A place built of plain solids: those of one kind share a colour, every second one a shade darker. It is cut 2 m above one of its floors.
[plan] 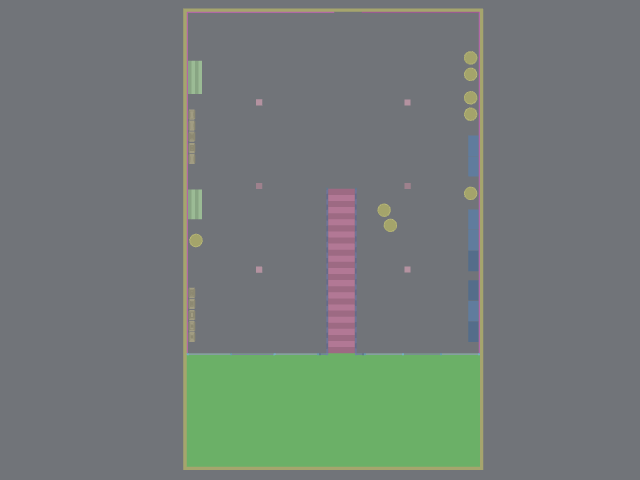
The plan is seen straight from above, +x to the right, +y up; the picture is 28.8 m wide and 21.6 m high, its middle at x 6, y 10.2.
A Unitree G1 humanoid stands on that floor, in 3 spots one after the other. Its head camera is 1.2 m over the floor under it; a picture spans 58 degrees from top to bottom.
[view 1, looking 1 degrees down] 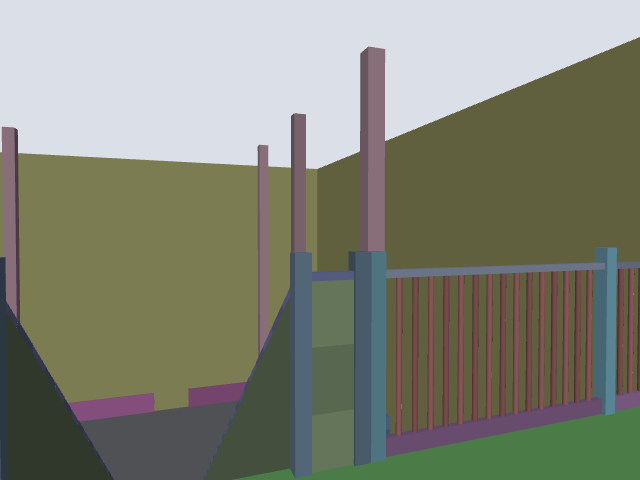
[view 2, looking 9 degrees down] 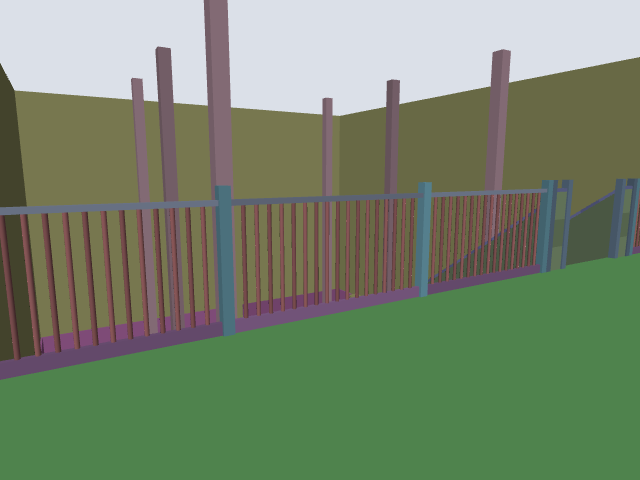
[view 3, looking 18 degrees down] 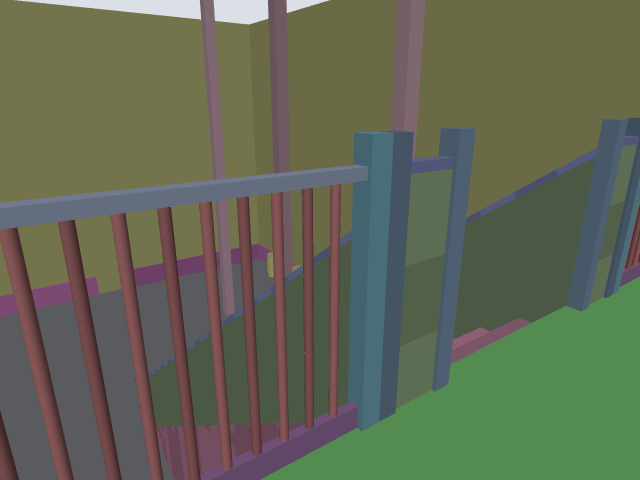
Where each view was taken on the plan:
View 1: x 6.97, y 3.01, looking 70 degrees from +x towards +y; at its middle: wall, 18.22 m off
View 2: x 1.00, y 2.06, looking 59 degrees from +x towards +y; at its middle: wall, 21.75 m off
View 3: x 4.97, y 4.01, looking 55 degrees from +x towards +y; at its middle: wall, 15.09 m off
